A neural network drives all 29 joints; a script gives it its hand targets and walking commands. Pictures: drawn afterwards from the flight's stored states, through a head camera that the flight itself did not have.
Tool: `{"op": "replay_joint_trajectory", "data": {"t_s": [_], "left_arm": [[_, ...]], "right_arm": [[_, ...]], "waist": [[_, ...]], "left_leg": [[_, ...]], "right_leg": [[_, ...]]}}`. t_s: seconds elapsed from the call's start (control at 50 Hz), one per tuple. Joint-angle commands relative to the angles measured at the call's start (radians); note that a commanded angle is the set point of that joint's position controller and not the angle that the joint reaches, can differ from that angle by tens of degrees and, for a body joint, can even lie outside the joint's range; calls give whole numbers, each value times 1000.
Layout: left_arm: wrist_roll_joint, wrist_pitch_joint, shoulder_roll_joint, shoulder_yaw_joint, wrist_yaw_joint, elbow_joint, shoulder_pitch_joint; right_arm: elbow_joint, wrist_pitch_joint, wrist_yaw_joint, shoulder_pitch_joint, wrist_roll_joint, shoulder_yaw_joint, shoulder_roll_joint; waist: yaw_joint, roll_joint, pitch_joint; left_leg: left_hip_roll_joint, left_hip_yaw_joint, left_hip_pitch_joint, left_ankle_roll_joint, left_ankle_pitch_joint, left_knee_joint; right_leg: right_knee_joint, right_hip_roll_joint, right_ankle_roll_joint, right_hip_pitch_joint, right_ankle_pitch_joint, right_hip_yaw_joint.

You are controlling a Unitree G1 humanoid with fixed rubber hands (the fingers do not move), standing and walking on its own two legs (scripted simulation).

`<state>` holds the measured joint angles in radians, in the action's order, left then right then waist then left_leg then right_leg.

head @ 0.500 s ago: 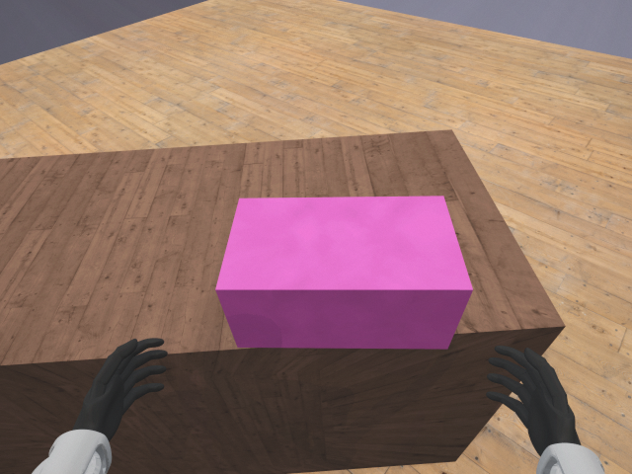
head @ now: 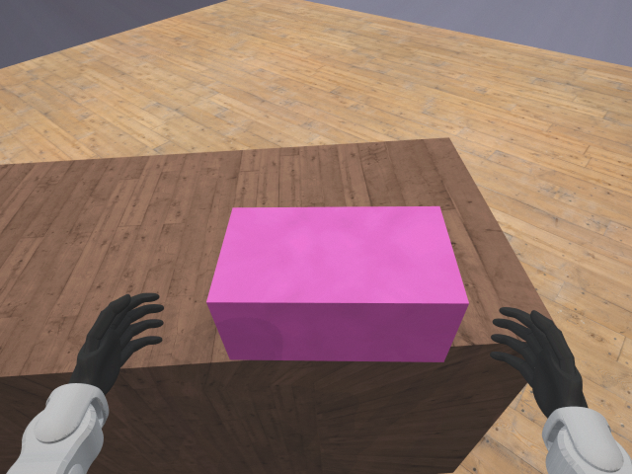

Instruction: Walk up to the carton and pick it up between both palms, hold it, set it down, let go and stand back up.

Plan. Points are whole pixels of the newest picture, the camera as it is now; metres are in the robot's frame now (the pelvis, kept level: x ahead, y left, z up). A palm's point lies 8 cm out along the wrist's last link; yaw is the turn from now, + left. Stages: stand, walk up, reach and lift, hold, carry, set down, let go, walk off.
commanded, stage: reach and lift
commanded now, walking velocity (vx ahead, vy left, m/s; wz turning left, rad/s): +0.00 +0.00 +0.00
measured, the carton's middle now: (335, 282) +0.37 +0.02 +0.03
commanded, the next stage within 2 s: none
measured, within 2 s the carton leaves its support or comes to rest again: neither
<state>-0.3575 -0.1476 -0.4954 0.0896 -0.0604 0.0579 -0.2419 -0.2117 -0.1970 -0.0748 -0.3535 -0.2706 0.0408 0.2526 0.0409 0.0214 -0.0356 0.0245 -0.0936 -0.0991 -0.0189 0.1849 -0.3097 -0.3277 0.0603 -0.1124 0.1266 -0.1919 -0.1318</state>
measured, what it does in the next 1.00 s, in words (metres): stands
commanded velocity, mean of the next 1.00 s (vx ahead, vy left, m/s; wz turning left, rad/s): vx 0.00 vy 0.00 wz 0.00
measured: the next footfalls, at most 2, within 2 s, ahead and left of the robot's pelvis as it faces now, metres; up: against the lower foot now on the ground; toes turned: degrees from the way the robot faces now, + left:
none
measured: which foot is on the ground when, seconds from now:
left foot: down 0.00-1.00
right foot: down 0.00-1.00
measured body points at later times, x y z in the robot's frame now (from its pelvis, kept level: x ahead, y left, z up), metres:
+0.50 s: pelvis +0.00 +0.02 +0.00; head -0.01 +0.02 +0.45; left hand +0.29 +0.26 +0.11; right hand +0.27 -0.24 +0.10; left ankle -0.01 +0.13 -0.75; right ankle +0.00 -0.04 -0.75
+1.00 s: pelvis +0.00 +0.03 +0.00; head -0.01 +0.04 +0.45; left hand +0.37 +0.26 +0.14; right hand +0.34 -0.26 +0.14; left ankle -0.01 +0.13 -0.75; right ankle +0.00 -0.03 -0.75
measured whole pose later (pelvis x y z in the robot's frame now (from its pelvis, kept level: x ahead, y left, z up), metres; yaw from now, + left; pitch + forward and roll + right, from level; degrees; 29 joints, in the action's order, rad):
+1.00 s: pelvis +0.00 +0.03 +0.00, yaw -2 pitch +2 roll +0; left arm -0.24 -0.59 -0.37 0.15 0.04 -0.15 0.37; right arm 0.36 -0.33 0.11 0.35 -0.43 0.06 0.53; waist -0.03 0.01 -0.09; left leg 0.02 -0.13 -0.17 0.02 0.21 -0.34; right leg -0.30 0.05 -0.07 0.18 -0.16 -0.09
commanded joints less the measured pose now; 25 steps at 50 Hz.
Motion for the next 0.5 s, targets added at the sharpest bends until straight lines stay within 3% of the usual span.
{"op": "replay_joint_trajectory", "data": {"t_s": [0.0, 0.04, 0.06, 0.08, 0.16, 0.26, 0.32, 0.34, 0.38, 0.4, 0.42, 0.46, 0.48], "left_arm": [[1, -3, -147, 80, 4, 171, 120], [-3, -38, -148, 80, 6, 209, 154], [-4, -52, -149, 86, 3, 212, 131], [-6, -63, -149, 95, 6, 236, 130], [-2, -110, -136, 87, 16, 196, 248], [7, -165, -103, 105, 23, 210, 294], [29, -208, -103, 107, 33, 185, 393], [31, -222, -70, 116, 33, 178, 334], [64, -253, -73, 123, 34, 191, 401], [46, -260, -65, 116, 37, 204, 411], [48, -270, -74, 118, 44, 214, 449], [54, -283, -54, 114, 55, 180, 480], [54, -296, -51, 104, 60, 154, 549]], "right_arm": [[-152, 28, 5, 108, -17, 55, 130], [-167, 17, 8, 139, -29, 68, 169], [-139, 8, 10, 101, -32, 53, 169], [-165, 6, 14, 135, -45, 73, 186], [-105, -22, 28, 218, -52, 63, 209], [-105, -45, 43, 287, -77, 81, 247], [-59, -68, 54, 374, -82, 89, 281], [-54, -76, 59, 369, -87, 84, 293], [-20, -85, 66, 389, -86, 101, 306], [-50, -88, 72, 432, -97, 111, 309], [-4, -89, 80, 440, -87, 111, 322], [9, -103, 94, 508, -108, 107, 345], [37, -108, 102, 546, -116, 118, 347]], "waist": [[-2, -23, -55], [-7, -31, -73], [-12, 1, -79], [-7, -41, -94], [-26, -21, -65], [-17, -2, -144], [-19, -7, -140], [-12, -5, -132], [-35, -28, -134], [-39, -13, -160], [-47, -3, -163], [-20, 5, -169], [-57, -21, -167]], "left_leg": [[-9, 96, -11, 12, -192, 19], [-11, 90, 2, 3, -212, 18], [-11, 88, 19, 12, -212, 22], [-18, 86, 15, 4, -239, 17], [-8, 89, -9, 17, -167, 27], [-7, 87, -22, 19, -200, 36], [-4, 95, -26, 19, -176, 37], [-9, 89, -28, 18, -173, 42], [-11, 83, -30, 14, -166, 45], [-13, 85, -36, 16, -155, 45], [-6, 91, -18, 15, -159, 45], [-4, 90, -43, 17, -140, 42], [-2, 98, -52, 17, -118, 49]], "right_leg": [[83, -121, 93, -47, 179, 230], [80, -119, 98, -40, 222, 232], [87, -117, 95, -59, 245, 235], [68, -112, 95, -55, 274, 225], [82, -121, 91, -21, 207, 241], [82, -112, 95, -61, 273, 233], [81, -101, 90, -58, 228, 227], [72, -99, 93, -58, 248, 235], [79, -98, 87, -77, 265, 232], [78, -95, 93, -61, 244, 232], [71, -87, 84, -51, 228, 224], [76, -83, 86, -41, 208, 225], [79, -85, 77, -27, 196, 222]]}}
